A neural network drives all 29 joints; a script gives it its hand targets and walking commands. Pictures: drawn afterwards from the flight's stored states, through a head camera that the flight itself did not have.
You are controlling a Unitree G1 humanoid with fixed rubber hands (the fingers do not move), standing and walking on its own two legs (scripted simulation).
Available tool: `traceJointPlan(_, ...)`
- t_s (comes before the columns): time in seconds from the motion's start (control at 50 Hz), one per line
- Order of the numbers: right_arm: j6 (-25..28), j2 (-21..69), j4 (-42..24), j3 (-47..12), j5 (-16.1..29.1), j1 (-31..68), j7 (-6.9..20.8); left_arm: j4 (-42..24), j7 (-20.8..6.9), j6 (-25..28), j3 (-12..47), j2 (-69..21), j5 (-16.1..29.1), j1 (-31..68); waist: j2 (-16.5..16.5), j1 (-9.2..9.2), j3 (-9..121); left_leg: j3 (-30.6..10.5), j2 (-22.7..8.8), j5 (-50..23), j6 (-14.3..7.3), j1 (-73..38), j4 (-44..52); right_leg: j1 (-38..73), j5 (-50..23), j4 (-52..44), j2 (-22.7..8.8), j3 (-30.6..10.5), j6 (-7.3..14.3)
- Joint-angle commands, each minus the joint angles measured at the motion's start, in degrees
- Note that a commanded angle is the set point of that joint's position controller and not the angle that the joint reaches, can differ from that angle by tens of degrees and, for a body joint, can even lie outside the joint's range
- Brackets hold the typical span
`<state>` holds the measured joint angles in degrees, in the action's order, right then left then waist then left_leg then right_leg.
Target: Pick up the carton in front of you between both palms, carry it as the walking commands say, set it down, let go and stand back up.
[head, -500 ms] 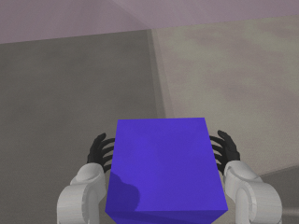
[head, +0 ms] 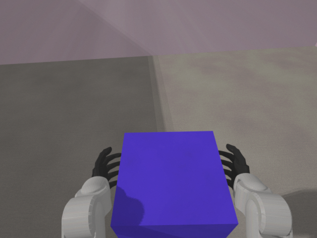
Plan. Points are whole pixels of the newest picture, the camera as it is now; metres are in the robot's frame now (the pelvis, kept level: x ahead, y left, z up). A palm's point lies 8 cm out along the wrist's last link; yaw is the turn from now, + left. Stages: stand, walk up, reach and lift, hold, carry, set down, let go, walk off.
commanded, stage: carry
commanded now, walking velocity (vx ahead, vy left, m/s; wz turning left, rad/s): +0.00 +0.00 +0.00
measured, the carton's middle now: (169, 195) +0.24 +0.00 +0.02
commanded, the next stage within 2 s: hold in 1.02 s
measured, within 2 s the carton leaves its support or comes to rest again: neither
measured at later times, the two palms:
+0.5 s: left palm (105, 186) +0.25 +0.15 +0.05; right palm (230, 184) +0.25 -0.14 +0.05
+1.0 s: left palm (108, 186) +0.25 +0.15 +0.04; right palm (230, 183) +0.25 -0.15 +0.04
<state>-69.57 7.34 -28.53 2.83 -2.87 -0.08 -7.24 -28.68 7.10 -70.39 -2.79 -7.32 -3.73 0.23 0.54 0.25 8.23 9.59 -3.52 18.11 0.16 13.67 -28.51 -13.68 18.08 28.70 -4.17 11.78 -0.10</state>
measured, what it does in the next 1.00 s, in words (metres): stands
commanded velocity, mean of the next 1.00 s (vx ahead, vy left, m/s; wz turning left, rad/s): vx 0.00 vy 0.00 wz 0.00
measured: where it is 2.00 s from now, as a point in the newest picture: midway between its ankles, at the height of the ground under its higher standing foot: outside the picture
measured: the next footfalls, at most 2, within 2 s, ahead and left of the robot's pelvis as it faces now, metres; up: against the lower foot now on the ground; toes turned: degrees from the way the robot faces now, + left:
none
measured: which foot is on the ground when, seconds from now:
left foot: down 0.00-1.00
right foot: down 0.00-1.00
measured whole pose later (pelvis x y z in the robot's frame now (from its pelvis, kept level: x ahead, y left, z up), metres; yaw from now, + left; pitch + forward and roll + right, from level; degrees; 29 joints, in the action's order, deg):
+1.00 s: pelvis -0.03 +0.00 +0.00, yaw +0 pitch +2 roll +0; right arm -41.8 7.9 7.5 8.9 -12.8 11.1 -1.6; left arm 7.6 1.8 -42.0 -8.8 -7.9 -13.0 11.0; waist -0.1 0.0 4.9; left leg 10.1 -3.7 15.2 -0.4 14.9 -28.2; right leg -14.9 15.2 28.3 -4.3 11.5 0.5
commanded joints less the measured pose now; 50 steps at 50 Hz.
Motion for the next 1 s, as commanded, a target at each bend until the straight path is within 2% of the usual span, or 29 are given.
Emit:
traceJointPlan(0.0, 0.8, 43.0, -3.8, -35.5, 14.6, 19.9, 7.0, -4.3, -6.7, 1.4, 35.8, -42.7, 15.0, 19.9, -1.8, -0.21, 11.3, -4.5, -6.9, -40.5, 0.2, -5.6, -0.5, 6.6, -33.6, 1.2, -5.5, -4.1, -0.7)
traceJointPlan(0.18, 6.4, 40.7, 3.8, -33.8, 11.2, 22.5, 10.3, 3.4, -10.2, 7.2, 33.8, -40.5, 11.9, 22.8, -0.9, -0.18, 10.0, -4.5, -6.6, -31.8, -0.5, -5.1, 0.2, 5.8, -28.1, 0.2, -5.9, -4.7, -0.1)
traceJointPlan(0.34, 13.4, 37.9, 12.7, -29.0, 7.0, 23.9, 11.3, 12.2, -11.2, 14.1, 28.9, -37.4, 7.8, 24.0, -0.8, -0.29, 8.1, -4.7, -6.5, -24.7, -0.9, -4.2, 2.4, 4.9, -22.1, -2.1, -6.3, -5.3, 0.3)
traceJointPlan(0.42, 17.6, 37.1, 17.8, -26.2, 4.8, 25.8, 11.9, 17.6, -11.8, 18.3, 26.2, -36.7, 5.8, 25.9, -0.7, -0.33, 7.1, -5.0, -6.5, -20.8, -1.0, -3.5, 3.6, 4.2, -18.8, -3.4, -6.3, -5.7, 0.5)
traceJointPlan(0.58, 27.7, 38.5, 30.3, -20.8, 1.1, 31.0, 14.1, 30.0, -14.1, 28.7, 21.3, -38.1, 2.2, 31.5, -0.7, -0.38, 8.2, -5.3, -6.2, -17.3, -1.1, -3.6, 4.4, 4.0, -16.1, -4.4, -6.2, -5.9, 0.7)
traceJointPlan(0.68, 33.3, 43.0, 35.1, -21.7, 1.3, 35.5, 15.9, 34.6, -15.9, 34.4, 22.0, -42.8, 2.4, 36.1, -0.7, -0.32, 9.4, -5.4, -6.2, -16.3, -1.0, -4.0, 4.5, 4.2, -15.3, -4.4, -6.1, -6.0, 0.7)
traceJointPlan(0.74, 33.9, 47.1, 35.0, -24.1, 2.2, 36.7, 17.0, 34.3, -17.0, 34.9, 24.3, -46.8, 3.3, 37.3, -0.7, -0.28, 10.3, -5.4, -6.3, -16.9, -1.0, -4.2, 4.3, 4.6, -15.7, -4.2, -6.1, -6.0, 0.7)
traceJointPlan(0.82, 31.5, 50.6, 32.1, -27.1, 4.1, 35.7, 17.6, 31.4, -17.7, 32.4, 27.3, -50.1, 5.0, 36.2, -0.7, -0.24, 11.5, -5.3, -6.3, -18.6, -0.8, -4.6, 3.7, 4.9, -17.4, -3.6, -6.1, -6.0, 0.6)
traceJointPlan(0.98, 29.1, 49.8, 32.9, -24.8, 3.0, 34.3, 17.8, 32.3, -17.9, 30.1, 25.1, -49.4, 4.2, 34.9, -0.6, -0.28, 9.9, -5.2, -6.3, -18.1, -0.7, -3.5, 3.5, 3.7, -17.7, -3.6, -6.2, -6.0, 0.6)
